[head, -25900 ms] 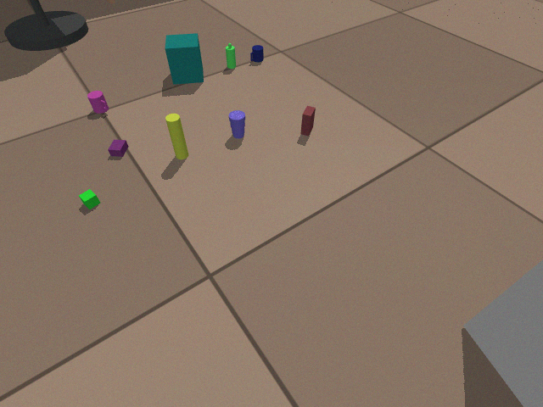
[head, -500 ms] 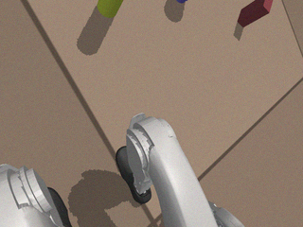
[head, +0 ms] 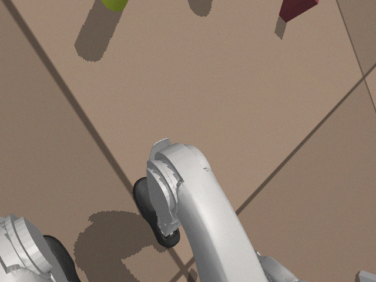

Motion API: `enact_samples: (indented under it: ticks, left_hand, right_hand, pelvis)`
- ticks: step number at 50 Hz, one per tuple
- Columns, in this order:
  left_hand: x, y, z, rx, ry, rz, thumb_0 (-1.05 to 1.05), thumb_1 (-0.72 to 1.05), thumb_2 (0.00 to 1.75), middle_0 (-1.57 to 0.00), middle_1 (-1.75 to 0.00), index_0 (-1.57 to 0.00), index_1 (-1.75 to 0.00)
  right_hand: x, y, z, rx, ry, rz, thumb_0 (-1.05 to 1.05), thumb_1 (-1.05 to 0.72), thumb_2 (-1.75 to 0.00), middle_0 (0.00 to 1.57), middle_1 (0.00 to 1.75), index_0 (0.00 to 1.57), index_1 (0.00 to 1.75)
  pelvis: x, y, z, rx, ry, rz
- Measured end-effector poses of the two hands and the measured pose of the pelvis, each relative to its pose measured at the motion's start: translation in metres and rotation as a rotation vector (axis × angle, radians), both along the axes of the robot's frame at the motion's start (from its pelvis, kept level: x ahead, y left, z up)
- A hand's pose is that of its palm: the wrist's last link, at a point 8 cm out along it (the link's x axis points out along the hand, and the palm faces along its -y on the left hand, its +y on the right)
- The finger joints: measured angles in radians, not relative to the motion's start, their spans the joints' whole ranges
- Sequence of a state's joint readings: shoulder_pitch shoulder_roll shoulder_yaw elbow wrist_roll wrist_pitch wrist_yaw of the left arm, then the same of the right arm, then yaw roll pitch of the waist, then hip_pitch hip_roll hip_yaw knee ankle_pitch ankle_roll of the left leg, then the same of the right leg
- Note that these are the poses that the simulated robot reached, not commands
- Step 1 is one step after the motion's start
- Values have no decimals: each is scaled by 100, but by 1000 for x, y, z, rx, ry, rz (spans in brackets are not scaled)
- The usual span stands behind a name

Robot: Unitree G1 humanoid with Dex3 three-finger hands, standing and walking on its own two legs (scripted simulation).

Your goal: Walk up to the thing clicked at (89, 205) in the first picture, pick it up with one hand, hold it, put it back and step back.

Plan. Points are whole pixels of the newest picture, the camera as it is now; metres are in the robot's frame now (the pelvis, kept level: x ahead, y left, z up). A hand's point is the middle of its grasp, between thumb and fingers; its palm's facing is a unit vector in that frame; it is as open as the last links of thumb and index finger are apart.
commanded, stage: rest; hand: left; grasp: from above
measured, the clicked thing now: out of the picture +0.50 +0.31 -0.28
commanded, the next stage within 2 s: open in 0.06 s
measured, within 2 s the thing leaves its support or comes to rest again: neither
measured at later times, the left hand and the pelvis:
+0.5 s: hand out of the picture +0.48 +0.33 -0.24, palm faces -0.37 -0.24 -0.90, open 9.4 cm; pelvis +0.00 +0.00 +0.01, yaw -1 degrees
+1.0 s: hand out of the picture +0.48 +0.32 -0.24, palm faces -0.38 -0.24 -0.89, open 12.6 cm; pelvis -0.01 +0.00 +0.01, yaw -1 degrees
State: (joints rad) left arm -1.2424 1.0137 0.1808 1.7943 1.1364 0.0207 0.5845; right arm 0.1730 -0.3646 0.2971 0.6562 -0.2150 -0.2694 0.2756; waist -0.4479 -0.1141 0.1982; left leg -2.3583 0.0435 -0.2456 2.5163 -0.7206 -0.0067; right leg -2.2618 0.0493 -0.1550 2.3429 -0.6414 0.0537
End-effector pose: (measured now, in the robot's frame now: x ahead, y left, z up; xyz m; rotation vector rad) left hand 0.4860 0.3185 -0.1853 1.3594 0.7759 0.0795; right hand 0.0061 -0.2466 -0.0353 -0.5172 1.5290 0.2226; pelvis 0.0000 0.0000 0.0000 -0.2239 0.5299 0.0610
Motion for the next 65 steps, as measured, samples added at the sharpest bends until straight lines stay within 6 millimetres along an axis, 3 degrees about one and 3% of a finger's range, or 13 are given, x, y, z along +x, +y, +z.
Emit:
enact_samples:
  ticks: [12, 29, 37, 51, 65]
  left_hand:
    - [0, 1, 0, -3, 2, -2, 7, 28, 24, -117, -29, -91, -24]
    - [1, 12, 0, 18, 3, 5, 0, 4, 54, -72, -44, -67, -46]
    - [3, 8, -2, 3, 3, -6, 0, -11, 66, -56, -55, -53, -58]
    - [2, 8, -1, 10, 1, 0, 0, -30, 82, -39, -70, -35, -74]
    - [4, 8, -4, 5, -3, -15, 0, -36, 91, -33, -78, -28, -82]
  right_hand:
    - [-5, 1, 7, -21, -10, 5, 0, -92, -90, 20, 30, 20, 30]
    - [-12, 9, 14, -30, 27, -7, 0, -91, -90, 20, 30, 20, 30]
    - [-12, 15, 13, -17, 29, -11, 0, -91, -90, 20, 30, 20, 30]
    - [-17, 14, 13, -22, 29, -12, 0, -91, -90, 20, 30, 20, 30]
    - [-18, 15, 16, -31, 43, -17, 0, -91, -90, 20, 30, 20, 30]
  pelvis:
    - [-4, 2, 2, -10, -17, -5]
    - [-3, 4, 7, -25, -4, -3]
    - [-4, 4, 8, -28, -3, -4]
    - [-6, 5, 8, -30, -9, -6]
    - [-5, 5, 9, -32, -5, -6]
